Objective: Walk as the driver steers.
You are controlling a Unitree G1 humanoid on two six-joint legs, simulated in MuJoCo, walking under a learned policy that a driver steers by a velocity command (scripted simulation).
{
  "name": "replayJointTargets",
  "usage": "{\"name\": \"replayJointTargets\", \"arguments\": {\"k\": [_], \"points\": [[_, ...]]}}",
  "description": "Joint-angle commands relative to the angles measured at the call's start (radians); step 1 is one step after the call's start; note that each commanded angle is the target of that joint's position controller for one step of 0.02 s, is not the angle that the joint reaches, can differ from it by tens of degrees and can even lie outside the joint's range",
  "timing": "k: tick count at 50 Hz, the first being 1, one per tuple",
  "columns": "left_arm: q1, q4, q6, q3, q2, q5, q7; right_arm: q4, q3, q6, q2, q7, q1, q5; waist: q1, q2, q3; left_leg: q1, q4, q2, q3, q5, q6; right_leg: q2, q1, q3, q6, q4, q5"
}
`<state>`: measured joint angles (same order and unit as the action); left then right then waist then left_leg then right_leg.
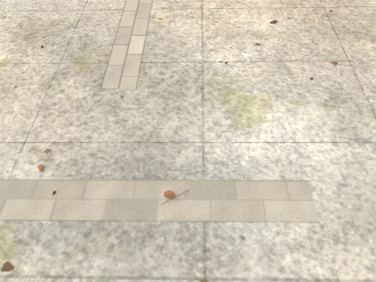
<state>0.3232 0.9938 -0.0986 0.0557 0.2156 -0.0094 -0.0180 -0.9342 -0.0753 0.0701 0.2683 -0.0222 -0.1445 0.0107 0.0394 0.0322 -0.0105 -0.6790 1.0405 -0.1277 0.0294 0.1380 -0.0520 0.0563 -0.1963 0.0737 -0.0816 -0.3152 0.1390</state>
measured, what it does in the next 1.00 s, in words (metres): walks ahead: left foot, then right foot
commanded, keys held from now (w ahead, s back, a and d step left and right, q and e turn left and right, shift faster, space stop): w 0.44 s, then no key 0.56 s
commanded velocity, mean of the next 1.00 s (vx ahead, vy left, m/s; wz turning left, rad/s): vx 0.32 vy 0.00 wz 0.00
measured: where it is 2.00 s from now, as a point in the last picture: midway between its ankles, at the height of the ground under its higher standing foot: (185, 249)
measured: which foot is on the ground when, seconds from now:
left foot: up 0.00-0.32, down 0.34-0.84, up 0.86-1.00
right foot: down 0.00-0.36, up 0.38-0.78, down 0.80-1.00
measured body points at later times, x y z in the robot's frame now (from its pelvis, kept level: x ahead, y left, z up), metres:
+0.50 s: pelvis +0.28 +0.08 -0.01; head +0.31 +0.09 +0.44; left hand +0.33 +0.35 -0.15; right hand +0.37 -0.18 -0.13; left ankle +0.33 +0.17 -0.75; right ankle +0.20 -0.07 -0.65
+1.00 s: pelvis +0.44 +0.06 -0.01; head +0.46 +0.05 +0.43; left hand +0.56 +0.30 -0.14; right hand +0.51 -0.21 -0.16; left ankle +0.40 +0.19 -0.73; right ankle +0.53 -0.04 -0.75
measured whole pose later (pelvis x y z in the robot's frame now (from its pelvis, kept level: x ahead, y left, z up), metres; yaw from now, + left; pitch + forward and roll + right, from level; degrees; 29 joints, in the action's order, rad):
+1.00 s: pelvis +0.44 +0.06 -0.01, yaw +2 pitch +1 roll +0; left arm 0.09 0.95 -0.02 0.04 0.20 -0.02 0.02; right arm -1.02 -0.05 -0.01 0.24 -0.04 -0.16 0.00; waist -0.01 0.02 0.03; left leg -0.31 0.73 -0.03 0.00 0.46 0.03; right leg 0.01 -0.40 0.04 -0.04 -0.49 0.11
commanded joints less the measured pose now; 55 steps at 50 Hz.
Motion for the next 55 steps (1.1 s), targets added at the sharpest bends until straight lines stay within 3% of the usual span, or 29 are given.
{"name": "replayJointTargets", "arguments": {"k": [1, 6, 12, 15, 16, 17, 18, 19, 20, 21, 22, 23, 25, 28, 32, 36, 39, 40, 41, 42, 43, 44, 46, 48, 50, 52, 53, 54, 55], "points": [[-0.036, -0.062, -0.015, 0.026, 0.156, 0.005, 0.021, 0.038, -0.017, 0.000, 0.051, 0.003, 0.001, -0.010, -0.045, -0.072, 0.037, -0.102, -0.123, -0.032, 0.045, -0.149, 0.026, -0.296, 0.020, -0.268, -0.141, 0.232, 0.062], [0.046, -0.038, -0.007, 0.023, 0.158, 0.016, 0.033, 0.076, -0.009, 0.009, 0.032, 0.019, 0.145, -0.001, 0.003, -0.083, 0.069, -0.083, -0.332, 0.004, 0.000, -0.280, 0.044, -0.272, 0.086, -0.177, -0.113, 0.233, 0.001], [0.120, 0.001, 0.020, 0.034, 0.174, 0.022, 0.035, 0.133, 0.012, 0.026, 0.022, 0.052, 0.277, 0.012, 0.049, -0.097, 0.117, -0.076, -0.496, 0.034, -0.031, -0.166, 0.027, -0.313, 0.247, -0.144, -0.110, 0.153, -0.082], [0.090, -0.001, 0.030, 0.045, 0.197, 0.027, 0.036, 0.131, 0.001, 0.037, 0.063, 0.063, 0.212, 0.015, -0.003, -0.138, 0.076, 0.080, -0.544, 0.078, -0.066, -0.055, -0.017, -0.330, 0.275, -0.141, -0.087, 0.054, -0.312], [0.063, -0.008, 0.034, 0.046, 0.202, 0.030, 0.036, 0.105, -0.015, 0.040, 0.092, 0.062, 0.114, 0.012, -0.060, -0.146, 0.016, 0.228, -0.562, 0.117, -0.100, -0.049, -0.039, -0.305, 0.264, -0.112, -0.069, -0.056, -0.510], [0.049, -0.016, 0.037, 0.037, 0.178, 0.028, 0.035, 0.047, -0.043, 0.041, 0.146, 0.055, -0.069, 0.008, -0.138, -0.130, -0.096, 0.488, -0.550, 0.128, -0.100, -0.068, -0.073, -0.250, 0.182, -0.067, -0.039, -0.262, -0.595], [0.055, -0.046, 0.033, 0.019, 0.141, 0.006, 0.035, 0.008, -0.066, 0.038, 0.234, 0.043, -0.270, -0.005, -0.195, 0.007, -0.265, 0.827, -0.520, -0.088, 0.153, -0.077, -0.146, -0.186, -0.057, -0.017, 0.005, -0.610, -0.298], [0.164, -0.048, 0.007, -0.016, 0.009, 0.012, 0.022, -0.014, -0.068, 0.034, 0.269, 0.051, -0.310, -0.005, -0.120, 0.271, -0.381, 1.114, -0.667, -0.280, 0.637, 0.137, -0.292, 0.007, -0.441, -0.082, 0.059, -0.919, 0.396], [0.081, -0.045, -0.018, 0.009, 0.119, 0.039, 0.019, -0.005, -0.040, 0.035, 0.174, 0.050, -0.290, 0.000, -0.158, 0.172, -0.336, 1.080, -0.730, -0.249, 0.659, 0.215, -0.250, -0.041, -0.552, -0.209, 0.037, -1.033, 0.422], [-0.013, -0.079, -0.032, 0.020, 0.163, 0.057, 0.017, 0.013, -0.028, 0.037, 0.131, 0.045, -0.202, 0.002, -0.145, 0.133, -0.207, 0.959, -0.739, -0.219, 0.503, 0.159, -0.205, -0.094, -0.612, -0.182, 0.019, -1.040, 0.331], [-0.059, -0.088, -0.034, 0.020, 0.161, 0.053, 0.025, 0.034, -0.017, 0.038, 0.107, 0.046, -0.117, -0.004, -0.111, 0.039, -0.134, 0.804, -0.764, -0.187, 0.389, 0.054, -0.185, -0.151, -0.571, -0.151, 0.017, -0.998, 0.233], [-0.080, -0.089, -0.027, 0.029, 0.156, 0.036, 0.033, 0.043, -0.009, 0.039, 0.079, 0.049, -0.057, -0.016, -0.079, 0.012, -0.066, 0.662, -0.791, -0.156, 0.302, -0.104, -0.179, -0.176, -0.518, -0.141, 0.025, -0.942, 0.181], [-0.022, -0.078, 0.002, 0.031, 0.117, 0.028, 0.037, 0.031, 0.003, 0.042, 0.045, 0.053, -0.041, -0.029, -0.020, 0.038, -0.049, 0.541, -0.810, -0.114, 0.178, -0.385, -0.174, -0.195, -0.397, -0.141, 0.039, -0.881, 0.163], [-0.038, -0.091, 0.025, 0.027, 0.085, 0.016, 0.043, 0.006, -0.001, 0.043, 0.084, 0.035, -0.060, -0.028, 0.006, 0.032, -0.024, 0.480, -0.815, -0.093, 0.056, -0.662, -0.182, -0.181, -0.388, -0.113, 0.075, -0.738, 0.101], [-0.169, -0.123, 0.031, 0.010, 0.060, 0.009, 0.036, -0.006, 0.001, 0.023, 0.105, 0.014, -0.071, -0.022, -0.028, 0.045, -0.037, 0.470, -0.809, -0.030, -0.052, -0.667, -0.138, -0.142, -0.293, -0.071, 0.085, -0.412, -0.126], [-0.242, -0.136, 0.036, 0.011, 0.089, 0.010, 0.027, -0.040, 0.002, 0.004, 0.107, 0.009, -0.106, -0.013, -0.058, 0.051, -0.039, 0.562, -0.766, -0.061, -0.023, -0.581, -0.134, -0.116, -0.259, -0.083, 0.072, -0.276, -0.165], [-0.206, -0.122, 0.027, 0.021, 0.117, -0.003, 0.020, -0.049, 0.002, -0.012, 0.103, 0.003, -0.079, 0.001, -0.015, 0.035, -0.045, 0.593, -0.645, -0.057, 0.002, -0.496, -0.096, -0.095, -0.166, -0.075, 0.030, -0.144, -0.181], [-0.165, -0.104, 0.024, 0.035, 0.161, -0.011, 0.023, -0.055, 0.005, -0.013, 0.093, 0.003, -0.116, -0.006, -0.012, -0.011, -0.074, 0.579, -0.572, -0.002, -0.011, -0.434, -0.054, -0.112, -0.057, -0.097, 0.009, -0.094, -0.426], [-0.138, -0.100, 0.024, 0.047, 0.224, -0.020, 0.029, -0.057, 0.011, -0.004, 0.068, 0.004, -0.187, -0.027, -0.056, -0.095, -0.147, 0.473, -0.465, 0.069, -0.041, -0.233, -0.009, -0.212, 0.137, -0.178, -0.043, -0.178, -0.789], [-0.101, -0.084, 0.036, 0.034, 0.178, -0.019, 0.034, -0.090, 0.033, -0.001, -0.008, 0.005, -0.289, -0.027, -0.071, -0.218, -0.251, 0.334, -0.326, 0.119, -0.055, 0.103, 0.045, -0.341, 0.319, -0.307, -0.178, -0.207, -0.868], [-0.082, -0.073, 0.050, 0.016, 0.105, -0.006, 0.032, -0.088, 0.031, -0.016, 0.014, 0.004, -0.234, -0.016, -0.033, -0.234, -0.265, 0.310, -0.239, 0.136, -0.038, 0.392, 0.071, -0.390, 0.282, -0.393, -0.229, -0.147, -0.734], [-0.113, -0.074, 0.054, 0.004, 0.089, -0.005, 0.029, -0.063, 0.023, -0.036, 0.047, 0.000, -0.160, 0.001, -0.030, -0.221, -0.216, 0.261, -0.186, 0.122, -0.009, 0.524, 0.079, -0.387, 0.212, -0.421, -0.222, -0.091, -0.514], [-0.202, -0.093, 0.057, 0.009, 0.131, -0.010, 0.033, -0.058, 0.013, -0.076, 0.065, -0.015, -0.106, -0.001, -0.044, -0.162, -0.135, 0.259, -0.150, 0.085, 0.016, 0.486, 0.087, -0.364, 0.051, -0.410, -0.171, -0.009, -0.184], [-0.299, -0.112, 0.063, 0.012, 0.139, -0.011, 0.043, -0.073, 0.011, -0.096, 0.052, -0.025, -0.124, -0.008, -0.085, -0.172, -0.093, 0.352, -0.257, 0.068, 0.007, 0.374, 0.088, -0.310, -0.097, -0.345, -0.117, 0.044, 0.000], [-0.335, -0.107, 0.076, 0.010, 0.125, -0.004, 0.046, -0.111, 0.017, -0.094, 0.013, -0.022, -0.171, -0.015, -0.116, -0.167, -0.088, 0.500, -0.430, 0.098, -0.046, 0.158, 0.073, -0.241, -0.192, -0.243, -0.073, 0.043, 0.105], [-0.283, -0.077, 0.081, 0.005, 0.101, 0.012, 0.046, -0.119, 0.017, -0.095, 0.025, -0.012, -0.169, -0.037, -0.105, -0.132, -0.066, 0.555, -0.546, 0.099, -0.053, 0.056, 0.044, -0.189, -0.217, -0.187, -0.007, 0.032, 0.299], [-0.257, -0.066, 0.083, 0.004, 0.098, 0.008, 0.045, -0.103, 0.016, -0.095, 0.055, -0.013, -0.145, -0.040, -0.079, -0.094, -0.024, 0.519, -0.611, 0.050, -0.005, 0.116, 0.019, -0.164, -0.222, -0.169, 0.028, 0.011, 0.362], [-0.241, -0.069, 0.085, 0.007, 0.094, 0.005, 0.047, -0.103, 0.009, -0.093, 0.097, -0.015, -0.118, -0.027, -0.035, 0.005, 0.026, 0.370, -0.638, 0.041, 0.012, 0.314, -0.009, -0.110, -0.148, -0.111, 0.056, -0.010, 0.315], [-0.253, -0.065, 0.084, 0.005, 0.093, -0.001, 0.051, -0.100, 0.014, -0.081, 0.074, -0.015, -0.087, -0.021, -0.035, 0.036, 0.051, 0.272, -0.683, 0.045, 0.023, 0.395, -0.006, -0.097, -0.050, -0.094, 0.067, -0.061, 0.222]]}}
